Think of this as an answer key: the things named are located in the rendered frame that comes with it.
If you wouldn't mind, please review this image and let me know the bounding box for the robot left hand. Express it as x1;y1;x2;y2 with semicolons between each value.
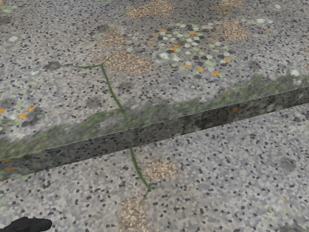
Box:
0;217;52;232

